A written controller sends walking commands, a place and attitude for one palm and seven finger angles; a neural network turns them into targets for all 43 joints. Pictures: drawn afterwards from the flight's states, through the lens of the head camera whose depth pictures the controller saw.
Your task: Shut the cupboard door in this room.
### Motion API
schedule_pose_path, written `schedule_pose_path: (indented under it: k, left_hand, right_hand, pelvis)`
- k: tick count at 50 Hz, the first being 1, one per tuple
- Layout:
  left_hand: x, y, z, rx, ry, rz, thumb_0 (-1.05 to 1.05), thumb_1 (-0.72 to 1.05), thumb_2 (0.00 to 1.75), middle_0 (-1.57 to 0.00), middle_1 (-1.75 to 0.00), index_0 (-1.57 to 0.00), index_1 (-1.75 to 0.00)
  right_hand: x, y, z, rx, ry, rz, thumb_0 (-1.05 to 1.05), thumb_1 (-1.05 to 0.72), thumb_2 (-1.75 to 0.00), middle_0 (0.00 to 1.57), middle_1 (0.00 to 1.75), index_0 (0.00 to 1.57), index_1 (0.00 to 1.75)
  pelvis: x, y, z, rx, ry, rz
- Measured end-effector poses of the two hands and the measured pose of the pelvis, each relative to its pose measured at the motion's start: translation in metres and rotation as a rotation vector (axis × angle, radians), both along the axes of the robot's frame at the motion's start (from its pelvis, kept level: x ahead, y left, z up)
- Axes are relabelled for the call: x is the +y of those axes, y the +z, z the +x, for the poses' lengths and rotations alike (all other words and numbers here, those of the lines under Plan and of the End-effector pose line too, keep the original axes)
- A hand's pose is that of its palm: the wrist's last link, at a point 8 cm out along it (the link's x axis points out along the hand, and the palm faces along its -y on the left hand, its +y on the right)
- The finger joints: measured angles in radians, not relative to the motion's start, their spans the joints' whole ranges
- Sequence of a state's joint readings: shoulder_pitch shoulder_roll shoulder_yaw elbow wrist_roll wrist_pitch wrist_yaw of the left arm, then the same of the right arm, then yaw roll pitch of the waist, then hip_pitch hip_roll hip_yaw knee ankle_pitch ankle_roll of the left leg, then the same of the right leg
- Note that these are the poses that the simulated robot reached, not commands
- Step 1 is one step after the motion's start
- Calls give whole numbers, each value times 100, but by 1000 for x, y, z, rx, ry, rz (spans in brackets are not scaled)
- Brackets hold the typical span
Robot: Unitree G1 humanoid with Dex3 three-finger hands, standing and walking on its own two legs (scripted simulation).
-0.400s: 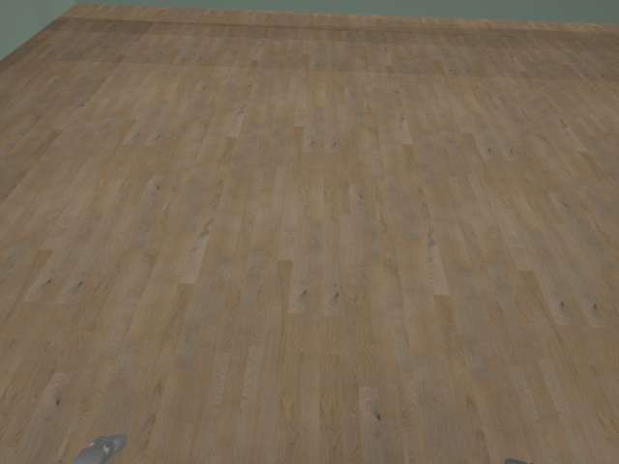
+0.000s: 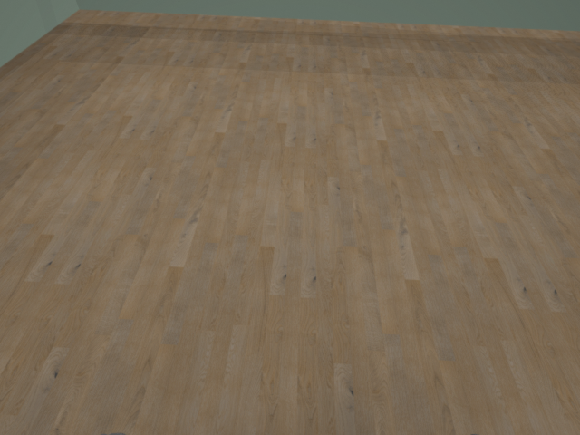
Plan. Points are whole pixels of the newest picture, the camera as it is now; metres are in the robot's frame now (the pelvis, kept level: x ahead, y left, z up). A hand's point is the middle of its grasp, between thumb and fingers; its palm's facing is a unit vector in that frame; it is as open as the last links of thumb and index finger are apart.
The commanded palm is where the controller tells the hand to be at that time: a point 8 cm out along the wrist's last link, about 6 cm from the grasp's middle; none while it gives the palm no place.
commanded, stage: stand and wait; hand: left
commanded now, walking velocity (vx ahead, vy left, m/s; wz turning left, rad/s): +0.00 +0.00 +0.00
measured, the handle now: out of the picture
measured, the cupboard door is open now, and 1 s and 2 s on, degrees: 79 79 79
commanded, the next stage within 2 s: turn or walk to find it in 0.50 s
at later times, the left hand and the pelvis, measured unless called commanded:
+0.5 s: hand out of the picture +0.06 +0.23 -0.15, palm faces -0.04 -0.94 -0.34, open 7.4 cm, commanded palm none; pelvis -0.02 -0.01 +0.00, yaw +0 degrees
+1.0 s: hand out of the picture +0.01 +0.21 -0.19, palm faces +0.09 -0.97 -0.23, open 7.4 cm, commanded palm none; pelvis -0.04 +0.00 -0.01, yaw +6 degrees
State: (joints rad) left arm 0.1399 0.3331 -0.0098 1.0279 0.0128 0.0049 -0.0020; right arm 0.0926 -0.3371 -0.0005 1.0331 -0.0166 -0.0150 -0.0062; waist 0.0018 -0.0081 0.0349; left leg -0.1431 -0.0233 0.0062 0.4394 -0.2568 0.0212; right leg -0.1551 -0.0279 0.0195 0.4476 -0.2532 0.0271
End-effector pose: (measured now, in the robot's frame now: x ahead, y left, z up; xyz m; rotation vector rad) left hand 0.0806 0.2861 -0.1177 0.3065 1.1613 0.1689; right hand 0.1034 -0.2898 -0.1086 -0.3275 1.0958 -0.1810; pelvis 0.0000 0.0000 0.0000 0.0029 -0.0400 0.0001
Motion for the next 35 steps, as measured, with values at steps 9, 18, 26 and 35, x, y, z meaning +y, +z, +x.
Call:
schedule_pose_path:
  k: [9, 18, 26, 35]
  left_hand:
    - [1, 1, -24, 48, 16, 17, 1, 90, 90, -21, -30, -20, -30]
    - [-2, 4, -29, 51, 9, 22, 1, 90, 90, -21, -30, -20, -30]
    - [-9, 5, -26, 35, 0, 18, 1, 90, 90, -21, -30, -20, -30]
    - [-18, -1, -29, 24, 33, 7, 1, 90, 90, -21, -30, -20, -30]
  right_hand:
    - [-13, -5, -35, 78, -31, -6, 1, -91, -89, 21, 30, 20, 30]
    - [-18, -8, -55, 109, -47, 1, 1, -91, -89, 21, 30, 20, 30]
    - [-21, -9, -61, 111, -51, 8, 1, -91, -89, 21, 30, 20, 30]
    - [-14, -16, -62, 134, -33, 21, 1, -91, -89, 21, 30, 20, 30]
  pelvis:
    - [-6, 2, -9, -6, 1, 0]
    - [-11, 3, -17, -7, -1, 0]
    - [-14, 4, -20, -6, -4, 1]
    - [-16, 0, -24, 11, 28, -1]
